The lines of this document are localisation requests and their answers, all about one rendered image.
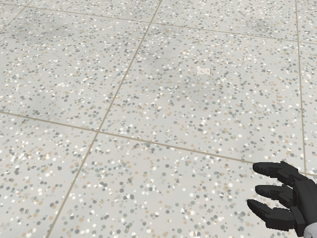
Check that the robot right forearm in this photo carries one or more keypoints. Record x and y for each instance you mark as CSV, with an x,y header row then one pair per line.
x,y
310,231

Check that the right robot hand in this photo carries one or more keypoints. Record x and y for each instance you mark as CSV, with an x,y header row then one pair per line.
x,y
301,199

